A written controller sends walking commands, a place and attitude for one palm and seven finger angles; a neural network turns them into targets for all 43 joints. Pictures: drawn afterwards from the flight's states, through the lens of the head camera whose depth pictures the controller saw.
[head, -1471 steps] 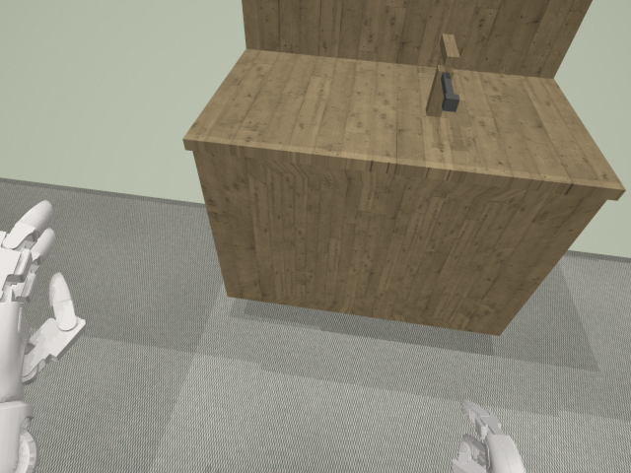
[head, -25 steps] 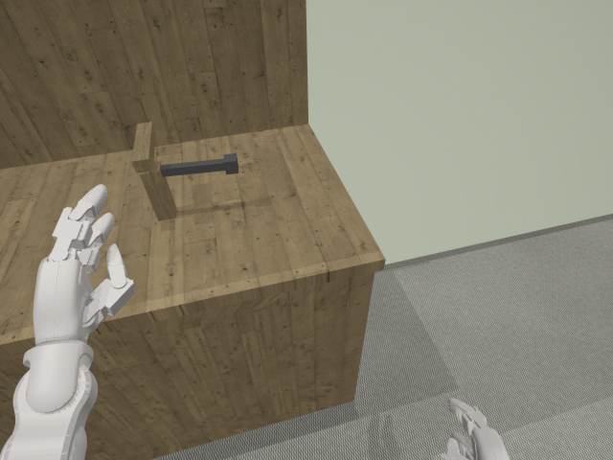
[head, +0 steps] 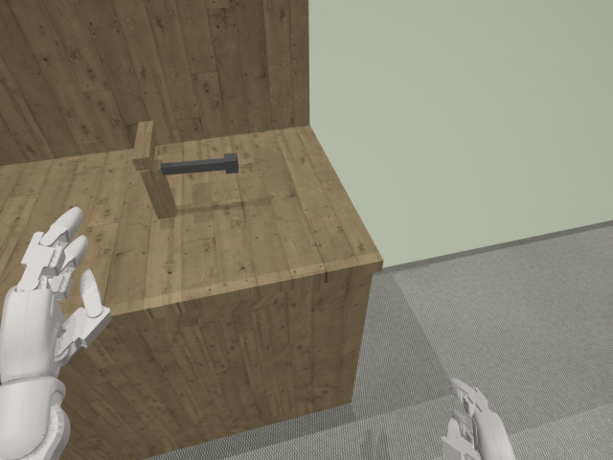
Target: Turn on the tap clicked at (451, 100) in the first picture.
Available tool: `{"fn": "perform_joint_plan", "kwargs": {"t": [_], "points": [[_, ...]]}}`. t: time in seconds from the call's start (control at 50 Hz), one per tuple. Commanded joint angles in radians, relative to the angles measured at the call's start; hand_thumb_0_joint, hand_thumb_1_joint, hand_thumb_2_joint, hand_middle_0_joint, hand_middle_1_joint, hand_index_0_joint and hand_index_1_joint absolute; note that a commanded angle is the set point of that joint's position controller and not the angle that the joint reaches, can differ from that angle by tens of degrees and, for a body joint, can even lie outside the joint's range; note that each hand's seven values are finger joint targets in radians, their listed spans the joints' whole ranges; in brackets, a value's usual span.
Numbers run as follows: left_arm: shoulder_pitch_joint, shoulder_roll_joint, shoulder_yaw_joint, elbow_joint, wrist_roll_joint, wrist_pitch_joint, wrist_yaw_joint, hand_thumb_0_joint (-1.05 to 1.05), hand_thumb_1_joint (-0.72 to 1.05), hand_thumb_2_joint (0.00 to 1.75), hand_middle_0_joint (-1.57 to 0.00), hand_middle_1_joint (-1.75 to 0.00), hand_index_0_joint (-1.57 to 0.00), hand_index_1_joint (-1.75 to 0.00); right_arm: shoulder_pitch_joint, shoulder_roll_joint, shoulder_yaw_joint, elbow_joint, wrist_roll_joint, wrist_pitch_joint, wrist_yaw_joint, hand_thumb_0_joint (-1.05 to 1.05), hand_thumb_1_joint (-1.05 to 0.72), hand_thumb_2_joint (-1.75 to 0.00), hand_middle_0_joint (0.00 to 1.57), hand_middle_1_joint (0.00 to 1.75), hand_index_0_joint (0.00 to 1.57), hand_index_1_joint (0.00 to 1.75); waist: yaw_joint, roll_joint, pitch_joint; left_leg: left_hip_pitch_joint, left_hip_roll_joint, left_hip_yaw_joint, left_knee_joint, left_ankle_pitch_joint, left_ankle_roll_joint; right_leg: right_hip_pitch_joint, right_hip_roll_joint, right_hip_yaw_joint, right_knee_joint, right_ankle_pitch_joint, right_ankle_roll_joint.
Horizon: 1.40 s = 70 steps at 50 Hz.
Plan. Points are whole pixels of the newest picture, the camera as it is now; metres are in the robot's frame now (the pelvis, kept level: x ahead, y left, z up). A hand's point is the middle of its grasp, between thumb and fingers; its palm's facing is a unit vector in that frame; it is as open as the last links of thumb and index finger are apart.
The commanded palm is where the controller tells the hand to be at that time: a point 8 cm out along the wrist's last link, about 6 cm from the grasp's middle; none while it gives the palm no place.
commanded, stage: step back with the hand held close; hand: left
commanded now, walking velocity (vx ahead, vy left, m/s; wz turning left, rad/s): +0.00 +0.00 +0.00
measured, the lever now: (231, 163) +0.60 +0.23 +0.08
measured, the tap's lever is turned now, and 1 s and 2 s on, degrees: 84 84 84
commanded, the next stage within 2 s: stop stepping back and stand still in 1.10 s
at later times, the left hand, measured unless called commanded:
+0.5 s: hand (71, 330) +0.18 +0.27 +0.16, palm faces +0.36 -0.83 -0.42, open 7.4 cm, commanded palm +0.13 +0.30 +0.17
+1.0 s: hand out of the picture +0.06 +0.28 +0.16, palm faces +0.46 -0.82 -0.35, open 7.4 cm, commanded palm +0.00 +0.32 +0.17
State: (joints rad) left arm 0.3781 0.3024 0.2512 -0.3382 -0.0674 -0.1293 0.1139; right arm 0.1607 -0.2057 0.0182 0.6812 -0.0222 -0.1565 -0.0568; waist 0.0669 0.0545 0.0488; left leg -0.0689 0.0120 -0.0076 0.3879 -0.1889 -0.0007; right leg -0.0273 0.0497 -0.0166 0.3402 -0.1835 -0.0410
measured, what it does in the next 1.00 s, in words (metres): walks backwards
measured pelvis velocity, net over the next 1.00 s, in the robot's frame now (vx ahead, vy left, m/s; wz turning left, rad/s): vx -0.14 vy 0.04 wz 0.05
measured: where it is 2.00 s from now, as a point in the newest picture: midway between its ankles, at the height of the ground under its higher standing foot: outside the picture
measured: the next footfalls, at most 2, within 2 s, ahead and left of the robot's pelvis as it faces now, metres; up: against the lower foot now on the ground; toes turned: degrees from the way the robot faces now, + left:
right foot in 1.28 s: -0.29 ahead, -0.08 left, +0.00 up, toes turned -4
left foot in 1.60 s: -0.25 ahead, +0.13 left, +0.00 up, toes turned -1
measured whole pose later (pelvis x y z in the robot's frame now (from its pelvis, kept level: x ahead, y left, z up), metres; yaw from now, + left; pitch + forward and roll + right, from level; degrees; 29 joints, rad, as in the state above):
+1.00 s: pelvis -0.14 +0.04 -0.03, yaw +3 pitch -1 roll +0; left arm 0.43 0.35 0.33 -0.53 -0.03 -0.19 0.16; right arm 0.20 -0.22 0.00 0.61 -0.01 -0.10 -0.07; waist 0.01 -0.01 0.03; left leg -0.42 -0.02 0.03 0.66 -0.26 0.03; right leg -0.48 0.01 0.06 0.64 -0.17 0.02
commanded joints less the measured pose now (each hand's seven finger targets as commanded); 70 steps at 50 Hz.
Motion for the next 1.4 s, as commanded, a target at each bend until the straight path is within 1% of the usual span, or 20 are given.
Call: {"fn": "perform_joint_plan", "kwargs": {"t": [0.0, 0.04, 0.1, 0.3, 0.58, 0.7, 0.76, 0.84, 0.88, 0.92, 0.96, 0.98, 1.02, 1.08, 1.2, 1.24, 1.28, 1.3, 1.32, 1.38], "points": [[-0.128, 0.182, 0.106, -0.226, -0.001, -0.065, 0.016, 0.00, 0.90, 0.90, -0.20, -0.30, -0.20, -0.30, -0.144, -0.108, -0.039, -0.157, 0.003, -0.053, -0.011, 0.00, -0.90, -0.90, 0.20, 0.30, 0.20, 0.30, -0.003, 0.033, -0.048, 0.004, -0.006, 0.027, -0.067, 0.061, 0.017, -0.057, -0.031, 0.016, -0.092, 0.042, 0.016], [-0.176, 0.288, 0.223, -0.228, 0.003, -0.084, 0.020, 0.00, 0.90, 0.90, -0.20, -0.30, -0.20, -0.30, -0.133, -0.152, -0.045, -0.209, 0.018, -0.027, -0.014, 0.00, -0.90, -0.90, 0.20, 0.30, 0.20, 0.30, -0.033, -0.014, 0.008, -0.080, 0.012, 0.008, -0.005, -0.019, 0.034, -0.203, -0.072, 0.116, -0.137, 0.064, 0.025], [-0.080, 0.202, 0.147, -0.176, 0.015, -0.091, 0.007, 0.00, 0.90, 0.90, -0.20, -0.30, -0.20, -0.30, -0.104, -0.129, -0.048, -0.206, 0.017, 0.007, -0.012, 0.00, -0.90, -0.90, 0.20, 0.30, 0.20, 0.30, -0.045, -0.074, -0.062, -0.060, 0.012, -0.003, 0.060, -0.010, 0.031, -0.244, -0.130, 0.146, -0.134, 0.060, 0.017], [0.043, 0.250, 0.200, -0.290, 0.017, -0.078, 0.030, 0.00, 0.90, 0.90, -0.20, -0.30, -0.20, -0.30, -0.092, -0.145, -0.071, -0.270, 0.022, 0.056, -0.035, 0.00, -0.90, -0.90, 0.20, 0.30, 0.20, 0.30, -0.029, -0.036, -0.262, -0.047, 0.066, -0.011, 0.045, 0.369, 0.029, -0.170, -0.079, 0.049, 0.082, 0.290, 0.052], [-0.028, 0.204, 0.171, -0.290, 0.055, -0.118, 0.055, 0.00, 0.90, 0.90, -0.20, -0.30, -0.20, -0.30, -0.084, -0.165, -0.070, -0.268, 0.021, 0.040, -0.043, 0.00, -0.90, -0.90, 0.20, 0.30, 0.20, 0.30, -0.054, 0.029, -0.099, -0.452, 0.104, -0.118, -0.077, -0.409, 0.078, -0.174, -0.051, 0.096, 0.124, -0.113, 0.049], [-0.092, 0.211, 0.200, -0.331, 0.086, -0.145, 0.066, 0.00, 0.90, 0.90, -0.20, -0.30, -0.20, -0.30, -0.069, -0.158, -0.075, -0.263, 0.009, 0.011, -0.044, 0.00, -0.90, -0.90, 0.20, 0.30, 0.20, 0.30, -0.045, 0.113, -0.136, -0.632, 0.173, -0.188, -0.158, -0.547, 0.115, -0.013, 0.007, 0.045, 0.362, -0.027, 0.063], [-0.033, 0.230, 0.231, -0.323, 0.072, -0.143, 0.063, 0.00, 0.90, 0.90, -0.20, -0.30, -0.20, -0.30, -0.058, -0.144, -0.082, -0.258, 0.007, 0.001, -0.037, 0.00, -0.90, -0.90, 0.20, 0.30, 0.20, 0.30, -0.054, -0.014, -0.146, -0.522, 0.094, -0.095, 0.017, -0.453, 0.086, -0.152, -0.054, 0.151, 0.211, -0.026, 0.026], [-0.019, 0.224, 0.186, -0.356, 0.040, -0.122, 0.068, 0.00, 0.90, 0.90, -0.20, -0.30, -0.20, -0.30, -0.035, -0.101, -0.077, -0.205, 0.014, 0.012, -0.014, 0.00, -0.90, -0.90, 0.20, 0.30, 0.20, 0.30, -0.073, -0.258, -0.158, -0.184, -0.039, 0.020, 0.514, -0.239, -0.011, -0.557, -0.334, 0.428, -0.099, -0.167, -0.120], [-0.052, 0.228, 0.180, -0.387, 0.037, -0.118, 0.067, 0.00, 0.90, 0.90, -0.20, -0.30, -0.20, -0.30, -0.043, -0.094, -0.067, -0.212, 0.011, 0.011, -0.010, 0.00, -0.90, -0.90, 0.20, 0.30, 0.20, 0.30, -0.085, -0.241, -0.180, -0.179, -0.022, 0.002, 0.487, -0.221, -0.007, -0.512, -0.327, 0.362, -0.043, 0.000, -0.109], [-0.066, 0.247, 0.198, -0.379, 0.035, -0.114, 0.071, 0.00, 0.90, 0.90, -0.20, -0.30, -0.20, -0.30, -0.049, -0.112, -0.055, -0.213, 0.011, 0.010, -0.019, 0.00, -0.90, -0.90, 0.20, 0.30, 0.20, 0.30, -0.082, -0.165, -0.127, -0.204, 0.017, -0.036, 0.195, -0.206, 0.021, -0.503, -0.221, 0.253, 0.080, -0.058, -0.029], [-0.094, 0.241, 0.215, -0.402, 0.041, -0.124, 0.080, 0.00, 0.90, 0.90, -0.20, -0.30, -0.20, -0.30, -0.094, -0.158, -0.060, -0.228, 0.005, 0.001, -0.042, 0.00, -0.90, -0.90, 0.20, 0.30, 0.20, 0.30, -0.061, 0.234, -0.094, -0.397, 0.242, -0.285, -0.098, -0.245, 0.105, -0.416, -0.023, 0.072, 0.438, -0.174, 0.059], [-0.089, 0.235, 0.228, -0.386, 0.050, -0.124, 0.091, 0.00, 0.90, 0.90, -0.20, -0.30, -0.20, -0.30, -0.071, -0.130, -0.059, -0.220, -0.011, -0.007, -0.045, 0.00, -0.90, -0.90, 0.20, 0.30, 0.20, 0.30, -0.064, 0.280, -0.132, -0.501, 0.345, -0.366, -0.186, -0.215, 0.159, -0.330, 0.032, 0.076, 0.725, -0.262, 0.070], [-0.061, 0.231, 0.236, -0.359, 0.044, -0.138, 0.085, 0.00, 0.90, 0.90, -0.20, -0.30, -0.20, -0.30, -0.051, -0.121, -0.091, -0.199, 0.001, -0.023, -0.026, 0.00, -0.90, -0.90, 0.20, 0.30, 0.20, 0.30, -0.056, 0.168, -0.205, -0.520, 0.356, -0.271, -0.189, -0.368, 0.163, -0.285, 0.034, 0.114, 0.944, -0.259, 0.068], [-0.083, 0.201, 0.205, -0.411, 0.028, -0.114, 0.081, 0.00, 0.90, 0.90, -0.20, -0.30, -0.20, -0.30, -0.059, -0.122, -0.099, -0.184, -0.003, -0.045, -0.014, 0.00, -0.90, -0.90, 0.20, 0.30, 0.20, 0.30, -0.057, 0.080, -0.166, -0.363, 0.304, -0.217, -0.137, -0.229, 0.155, -0.404, 0.009, 0.089, 0.878, -0.257, 0.077], [-0.071, 0.160, 0.127, -0.371, 0.008, -0.079, 0.086, 0.00, 0.90, 0.90, -0.20, -0.30, -0.20, -0.30, -0.073, -0.107, -0.060, -0.166, 0.005, -0.049, -0.002, 0.00, -0.90, -0.90, 0.20, 0.30, 0.20, 0.30, -0.052, 0.220, -0.203, -0.241, 0.228, -0.119, -0.212, -0.307, 0.039, -0.197, 0.027, -0.021, 0.262, -0.351, 0.025], [-0.047, 0.200, 0.160, -0.346, 0.014, -0.080, 0.074, 0.00, 0.90, 0.90, -0.20, -0.30, -0.20, -0.30, -0.066, -0.092, -0.067, -0.170, 0.016, -0.033, 0.001, 0.00, -0.90, -0.90, 0.20, 0.30, 0.20, 0.30, -0.045, 0.051, -0.196, -0.213, 0.102, 0.031, 0.027, -0.285, -0.031, -0.211, -0.051, 0.016, -0.075, -0.249, -0.029], [-0.035, 0.302, 0.225, -0.378, 0.014, -0.094, 0.072, 0.00, 0.90, 0.90, -0.20, -0.30, -0.20, -0.30, -0.090, -0.089, -0.062, -0.181, 0.024, -0.014, -0.004, 0.00, -0.90, -0.90, 0.20, 0.30, 0.20, 0.30, -0.032, -0.295, -0.135, -0.364, -0.025, 0.052, 0.546, -0.245, -0.051, -0.336, -0.381, 0.448, -0.194, 0.070, -0.129], [-0.039, 0.329, 0.265, -0.383, 0.017, -0.108, 0.083, 0.00, 0.90, 0.90, -0.20, -0.30, -0.20, -0.30, -0.068, -0.086, -0.040, -0.180, 0.018, -0.017, -0.006, 0.00, -0.90, -0.90, 0.20, 0.30, 0.20, 0.30, -0.047, -0.194, -0.173, -0.465, -0.009, 0.026, 0.615, -0.244, -0.044, -0.224, -0.384, 0.325, -0.074, 0.466, -0.122], [0.075, 0.263, 0.233, -0.296, 0.019, -0.083, 0.065, 0.00, 0.90, 0.90, -0.20, -0.30, -0.20, -0.30, -0.035, -0.082, -0.053, -0.188, 0.036, -0.015, -0.006, 0.00, -0.90, -0.90, 0.20, 0.30, 0.20, 0.30, -0.055, -0.277, -0.216, -0.510, -0.034, 0.014, 0.602, -0.188, -0.029, -0.063, -0.280, 0.219, 0.052, 0.721, -0.027], [0.072, 0.251, 0.238, -0.251, 0.019, -0.078, 0.056, 0.00, 0.90, 0.90, -0.20, -0.30, -0.20, -0.30, -0.055, -0.080, -0.040, -0.203, 0.036, 0.005, -0.013, 0.00, -0.90, -0.90, 0.20, 0.30, 0.20, 0.30, -0.071, -0.208, -0.198, -0.508, -0.027, 0.060, 0.471, -0.120, -0.016, 0.026, -0.274, 0.169, 0.124, 0.797, -0.035]]}}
